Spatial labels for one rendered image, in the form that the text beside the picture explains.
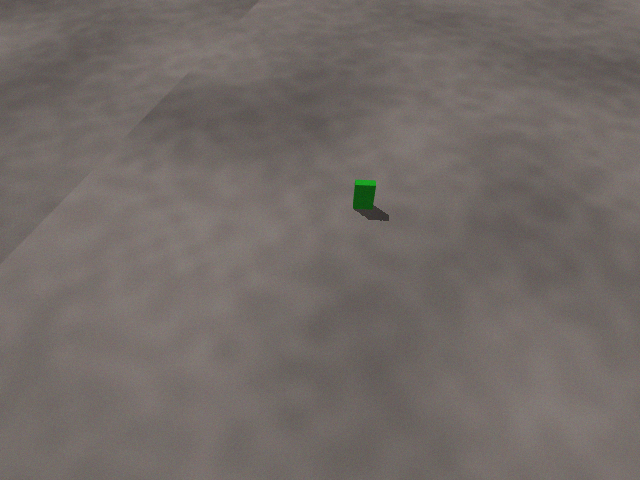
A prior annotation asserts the carton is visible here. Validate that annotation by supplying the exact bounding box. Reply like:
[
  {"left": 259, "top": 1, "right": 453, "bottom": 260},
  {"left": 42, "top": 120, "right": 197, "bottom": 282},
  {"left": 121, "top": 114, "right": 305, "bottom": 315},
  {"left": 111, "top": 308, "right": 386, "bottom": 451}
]
[{"left": 353, "top": 180, "right": 376, "bottom": 210}]

